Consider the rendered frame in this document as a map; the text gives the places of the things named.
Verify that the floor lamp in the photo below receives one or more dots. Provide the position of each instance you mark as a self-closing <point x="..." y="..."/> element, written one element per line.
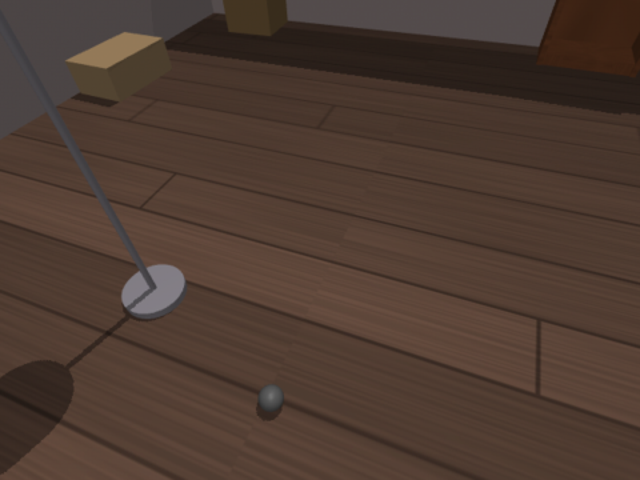
<point x="153" y="291"/>

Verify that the bookshelf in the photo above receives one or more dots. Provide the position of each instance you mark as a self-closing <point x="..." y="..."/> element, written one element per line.
<point x="593" y="35"/>

